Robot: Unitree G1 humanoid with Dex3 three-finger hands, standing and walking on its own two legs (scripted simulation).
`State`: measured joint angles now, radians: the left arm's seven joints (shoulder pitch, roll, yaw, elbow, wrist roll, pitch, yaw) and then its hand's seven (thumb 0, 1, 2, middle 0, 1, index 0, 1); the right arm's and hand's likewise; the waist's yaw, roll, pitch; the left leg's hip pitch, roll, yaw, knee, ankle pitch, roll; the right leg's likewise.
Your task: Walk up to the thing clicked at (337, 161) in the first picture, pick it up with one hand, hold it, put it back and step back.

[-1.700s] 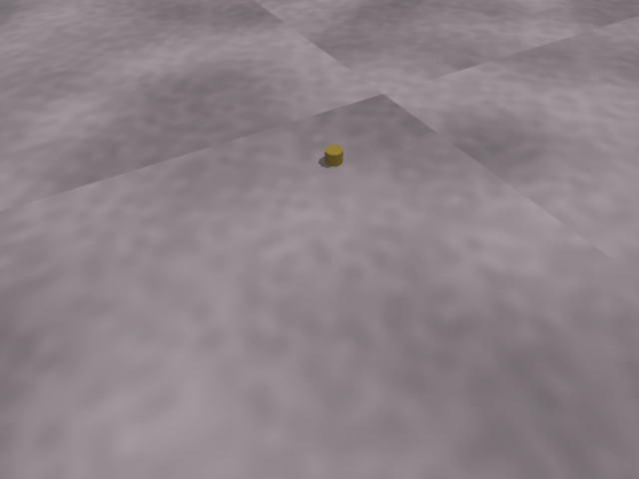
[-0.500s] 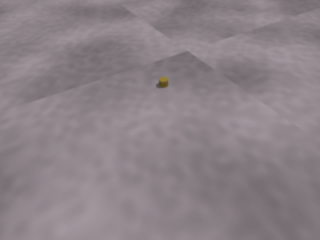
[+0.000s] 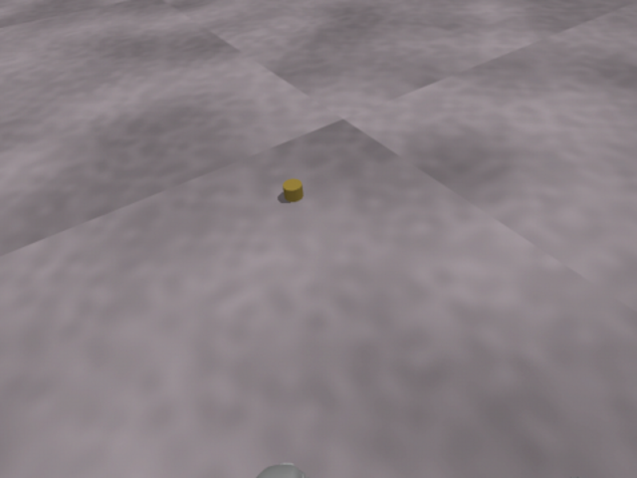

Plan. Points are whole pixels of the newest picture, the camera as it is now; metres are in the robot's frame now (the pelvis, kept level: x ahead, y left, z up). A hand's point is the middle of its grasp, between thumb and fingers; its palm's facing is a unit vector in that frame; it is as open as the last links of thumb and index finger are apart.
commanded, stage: walk up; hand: left
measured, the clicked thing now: (293, 190) +1.55 +0.31 -0.74
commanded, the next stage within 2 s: none
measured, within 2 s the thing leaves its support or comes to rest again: neither
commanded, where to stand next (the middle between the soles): +1.17 +0.04 m, yaw -3 degrees
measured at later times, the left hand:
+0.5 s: hand (178, 335) +0.38 +0.32 -0.13, palm faces -0.10 -0.92 -0.37, open 7.4 cm
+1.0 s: hand (225, 261) +0.55 +0.28 -0.13, palm faces -0.03 -0.92 -0.39, open 7.4 cm
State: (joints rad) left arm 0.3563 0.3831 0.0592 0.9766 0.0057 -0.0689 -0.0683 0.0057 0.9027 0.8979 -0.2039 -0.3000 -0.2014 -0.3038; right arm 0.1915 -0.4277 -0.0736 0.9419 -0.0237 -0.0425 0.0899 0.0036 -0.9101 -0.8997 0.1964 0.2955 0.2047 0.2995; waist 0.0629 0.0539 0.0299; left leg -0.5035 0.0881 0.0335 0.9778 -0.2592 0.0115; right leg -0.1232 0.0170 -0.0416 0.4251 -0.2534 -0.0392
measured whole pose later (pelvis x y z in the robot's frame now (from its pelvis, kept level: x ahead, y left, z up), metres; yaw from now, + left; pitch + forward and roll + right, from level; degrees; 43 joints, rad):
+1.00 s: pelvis +0.52 +0.00 +0.00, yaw -2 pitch -2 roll -1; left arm 0.35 0.39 0.05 0.89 0.01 -0.09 -0.05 0.01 0.90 0.90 -0.21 -0.30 -0.20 -0.30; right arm 0.25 -0.44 -0.08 0.86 -0.02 -0.03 0.08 0.00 -0.91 -0.90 0.20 0.30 0.20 0.30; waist 0.04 0.06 0.07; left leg -0.53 0.09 -0.02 0.78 -0.17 -0.01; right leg -0.09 -0.01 -0.09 0.42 -0.28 -0.02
